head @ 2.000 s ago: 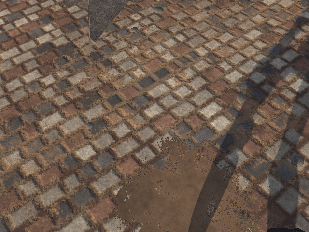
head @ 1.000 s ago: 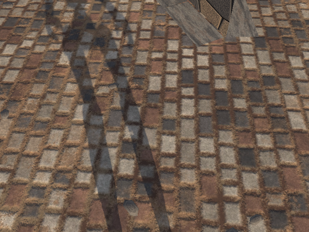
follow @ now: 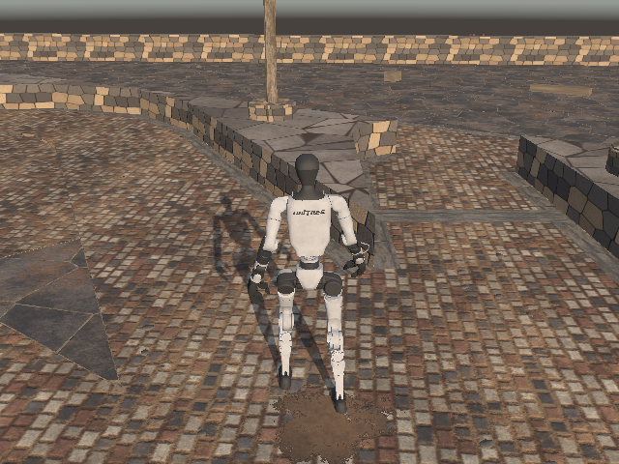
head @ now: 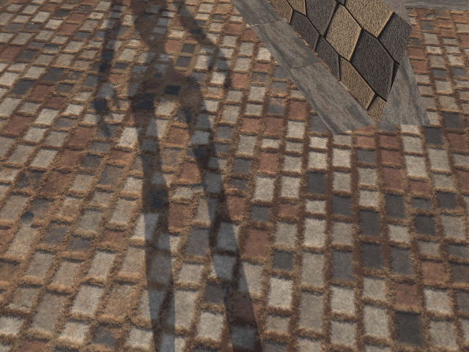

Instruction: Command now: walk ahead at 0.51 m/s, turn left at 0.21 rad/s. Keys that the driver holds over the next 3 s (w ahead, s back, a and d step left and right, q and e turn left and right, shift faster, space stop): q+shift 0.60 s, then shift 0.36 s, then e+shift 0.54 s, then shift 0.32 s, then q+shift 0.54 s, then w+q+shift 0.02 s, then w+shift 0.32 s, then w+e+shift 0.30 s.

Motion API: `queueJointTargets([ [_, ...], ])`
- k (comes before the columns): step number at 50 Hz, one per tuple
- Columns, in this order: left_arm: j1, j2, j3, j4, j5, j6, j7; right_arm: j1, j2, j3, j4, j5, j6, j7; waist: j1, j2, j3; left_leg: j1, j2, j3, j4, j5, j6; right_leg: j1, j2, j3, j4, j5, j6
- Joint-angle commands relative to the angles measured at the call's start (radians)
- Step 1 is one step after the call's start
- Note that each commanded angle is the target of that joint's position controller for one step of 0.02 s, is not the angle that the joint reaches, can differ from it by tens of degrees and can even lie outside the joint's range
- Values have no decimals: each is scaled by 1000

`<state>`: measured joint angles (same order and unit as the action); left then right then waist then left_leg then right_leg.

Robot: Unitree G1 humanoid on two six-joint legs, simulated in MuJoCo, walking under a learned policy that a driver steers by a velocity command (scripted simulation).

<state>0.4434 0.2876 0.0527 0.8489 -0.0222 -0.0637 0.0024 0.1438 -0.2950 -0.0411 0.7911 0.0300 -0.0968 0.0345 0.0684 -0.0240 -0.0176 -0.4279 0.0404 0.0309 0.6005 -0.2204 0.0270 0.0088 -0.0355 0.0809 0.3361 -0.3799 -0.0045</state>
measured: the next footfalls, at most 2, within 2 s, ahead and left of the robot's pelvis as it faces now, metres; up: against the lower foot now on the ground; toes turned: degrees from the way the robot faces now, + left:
left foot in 0.04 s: +0.11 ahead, +0.13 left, +0.00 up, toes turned +3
right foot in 0.46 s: +0.35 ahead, +0.00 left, +0.00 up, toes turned +29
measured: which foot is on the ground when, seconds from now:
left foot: up 0.00-0.02, down 0.04-0.46, up 0.48-0.84, down 0.86-1.00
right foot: down 0.00-0.04, up 0.06-0.44, down 0.46-0.88, up 0.90-1.00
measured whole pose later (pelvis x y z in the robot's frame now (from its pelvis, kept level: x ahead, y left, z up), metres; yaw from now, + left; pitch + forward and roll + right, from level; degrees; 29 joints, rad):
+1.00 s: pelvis +0.20 +0.09 +0.00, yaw +38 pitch +1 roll -1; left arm 0.19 0.32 0.07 0.77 0.00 0.02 0.02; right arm 0.16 -0.25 -0.02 0.64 -0.02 0.02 0.00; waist 0.03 -0.04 0.04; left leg -0.27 -0.01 -0.02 0.50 -0.25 0.03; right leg -0.45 -0.05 -0.01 0.91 -0.45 0.06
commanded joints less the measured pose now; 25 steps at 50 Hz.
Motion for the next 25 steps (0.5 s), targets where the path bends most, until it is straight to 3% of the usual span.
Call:
queueJointTargets([
  [1, -71, 131, 25, -74, 19, -9, -1, 148, -112, -38, 7, 1, 4, -5, -140, -60, 4, 348, -86, 80, -52, 57, 29, -257, -90, -13, 131, 371, -106],
  [2, -77, 99, 15, -98, 38, -7, 9, 277, -179, -59, 27, -4, 7, -8, -197, 52, -81, 515, 22, -109, -95, 47, 83, -368, -40, -91, 441, 402, -34],
  [3, -34, 6, -10, -165, 46, -28, 17, 365, -334, -86, 36, -22, 10, -2, -162, 409, -180, 710, 280, -697, -284, -20, 280, -677, 122, -112, 815, -80, 62],
  [4, -44, 68, -2, -160, 9, -53, 15, 300, -245, -64, 15, -15, 5, 2, -149, 293, -160, 700, 323, -842, -379, -38, 311, -788, 80, 21, 948, -163, 51],
  [5, -135, 119, 9, -183, -17, -67, 7, 227, -198, -52, -11, -20, 4, -2, -142, 208, -51, 617, 302, -707, -341, 70, 291, -850, 30, 23, 977, -108, 24],
  [6, -186, 124, 8, -191, -4, -71, 6, 176, -181, -49, -34, -22, 8, -5, -127, 105, -19, 528, 249, -578, -312, 189, 264, -819, -7, 13, 945, -50, 9],
  [7, -205, 126, 15, -196, 24, -69, 9, 133, -174, -48, -57, -23, 18, -8, -104, 51, 2, 434, 215, -494, -308, 327, 245, -771, -26, 9, 872, -10, 10],
  [9, -197, 113, 20, -207, 39, -48, 5, 92, -158, -43, -85, -30, 31, -22, -55, 83, 1, 309, 160, -403, -328, 486, 230, -650, -26, 5, 753, 31, 23],
  [11, -215, 88, 14, -220, 38, -30, 11, 87, -182, -55, -99, -26, 43, -40, -40, 90, -2, 236, 123, -344, -323, 599, 231, -596, 24, -23, 617, 77, 52],
  [14, -308, 68, 3, -246, 37, -16, 16, 100, -199, -69, -104, -2, 72, -67, -51, 117, -31, 160, 68, -324, -282, 558, 182, -494, 98, -21, 403, 237, 78],
  [18, -380, 99, 13, -268, 18, -7, 7, 105, -188, -75, -122, 5, 112, -88, -59, 142, -59, 156, 35, -430, -224, 380, 120, -386, 141, 31, 221, 304, 88],
  [21, -331, 135, 31, -255, 15, -19, 7, 50, -166, -73, -161, 5, 126, -93, -25, 173, -62, 210, 12, -519, -127, 297, 78, -302, 101, 56, 74, 347, 63],
  [22, -291, 151, 38, -247, 24, -24, 12, 48, -132, -62, -177, 2, 126, -90, -12, 141, -101, 187, -33, -495, -27, 208, 48, -180, 34, 66, -1, 434, 29],
  [23, -263, 193, 44, -256, 41, -17, 23, 132, -56, -43, -178, -17, 128, -86, -52, -38, -211, 87, -129, -372, 216, -168, 3, 34, -186, 249, 31, 609, -55],
  [24, -284, 195, 39, -268, 73, 1, 25, 257, -50, -38, -201, -16, 123, -79, -134, -234, -231, -141, -217, -258, 382, -530, -32, 148, -380, 560, 15, 685, -223],
  [25, -302, 160, 42, -268, 54, 10, 27, 306, -139, -57, -174, -14, 120, -70, -141, -238, -203, -204, -99, -215, 546, -465, -74, 92, -432, 607, 2, 591, -279],
])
